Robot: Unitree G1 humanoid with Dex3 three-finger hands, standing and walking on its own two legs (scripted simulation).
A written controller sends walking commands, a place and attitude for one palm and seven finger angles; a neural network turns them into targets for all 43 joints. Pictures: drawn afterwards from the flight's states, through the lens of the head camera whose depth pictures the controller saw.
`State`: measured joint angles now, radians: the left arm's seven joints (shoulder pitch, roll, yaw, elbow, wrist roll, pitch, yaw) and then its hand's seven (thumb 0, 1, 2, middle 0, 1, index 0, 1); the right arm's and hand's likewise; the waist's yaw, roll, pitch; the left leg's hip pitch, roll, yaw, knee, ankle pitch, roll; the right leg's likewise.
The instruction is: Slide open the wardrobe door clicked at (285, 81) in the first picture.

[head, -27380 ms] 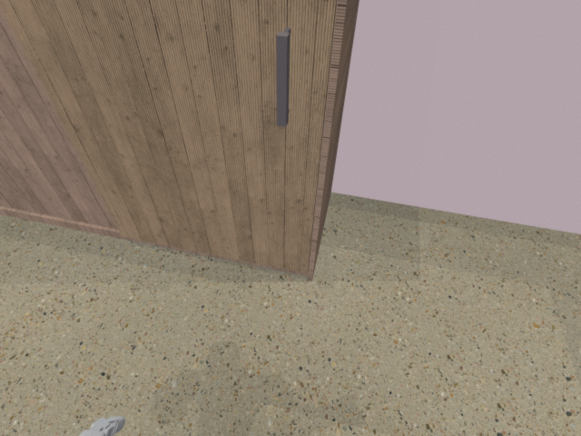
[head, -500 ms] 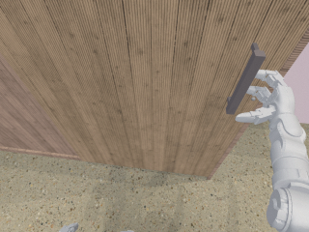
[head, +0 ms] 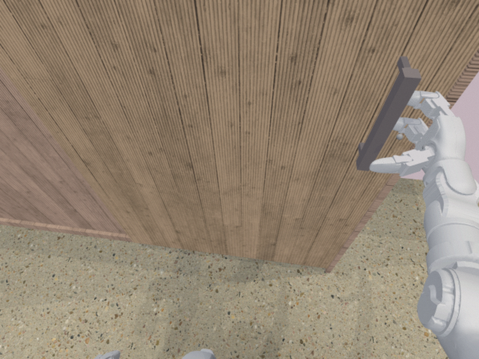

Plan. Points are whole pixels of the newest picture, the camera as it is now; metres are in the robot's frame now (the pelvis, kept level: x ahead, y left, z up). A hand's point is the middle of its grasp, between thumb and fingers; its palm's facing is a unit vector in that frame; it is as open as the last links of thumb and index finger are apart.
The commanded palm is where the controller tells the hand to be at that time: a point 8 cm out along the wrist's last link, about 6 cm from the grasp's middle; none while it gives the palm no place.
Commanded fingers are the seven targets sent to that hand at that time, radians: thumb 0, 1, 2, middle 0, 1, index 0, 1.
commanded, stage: feel for the door with the fingertips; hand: right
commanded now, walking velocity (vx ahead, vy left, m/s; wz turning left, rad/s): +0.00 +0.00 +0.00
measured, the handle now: (380, 119) +0.52 -0.16 +0.12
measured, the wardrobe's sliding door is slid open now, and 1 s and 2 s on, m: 0.00 0.00 0.00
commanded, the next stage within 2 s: slide the fingers in behind the handle in 0.12 s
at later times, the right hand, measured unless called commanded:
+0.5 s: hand (404, 135) +0.47 -0.19 +0.13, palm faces -0.01 +1.00 +0.01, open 13.7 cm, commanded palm +0.45 -0.23 +0.13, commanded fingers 0.00 0.50 -0.30 0.30 1.20 0.30 1.20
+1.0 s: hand (389, 138) +0.47 -0.16 +0.13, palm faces -0.01 +1.00 +0.01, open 14.0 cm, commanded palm +0.44 -0.21 +0.13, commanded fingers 0.00 0.50 -0.30 0.30 1.20 0.30 1.20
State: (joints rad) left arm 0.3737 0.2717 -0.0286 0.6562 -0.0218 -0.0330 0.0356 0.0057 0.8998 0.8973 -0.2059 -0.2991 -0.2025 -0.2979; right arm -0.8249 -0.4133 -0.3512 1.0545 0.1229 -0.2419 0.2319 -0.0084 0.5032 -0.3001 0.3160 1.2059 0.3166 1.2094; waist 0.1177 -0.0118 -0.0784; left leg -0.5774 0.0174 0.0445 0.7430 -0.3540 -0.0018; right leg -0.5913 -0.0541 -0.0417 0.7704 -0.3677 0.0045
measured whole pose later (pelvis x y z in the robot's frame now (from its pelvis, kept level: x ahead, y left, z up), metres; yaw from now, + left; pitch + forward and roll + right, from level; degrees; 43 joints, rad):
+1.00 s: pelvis +0.01 +0.00 +0.00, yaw +0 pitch +10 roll +1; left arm 0.36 0.26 -0.03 0.64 -0.02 -0.04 0.02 0.01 0.90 0.90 -0.21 -0.30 -0.20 -0.30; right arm -0.77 -0.34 -0.29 0.96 0.14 -0.21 0.18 -0.01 0.50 -0.30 0.30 1.20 0.30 1.20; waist 0.10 -0.02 -0.09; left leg -0.55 0.02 0.04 0.73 -0.36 -0.01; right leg -0.57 -0.05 -0.04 0.76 -0.38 0.00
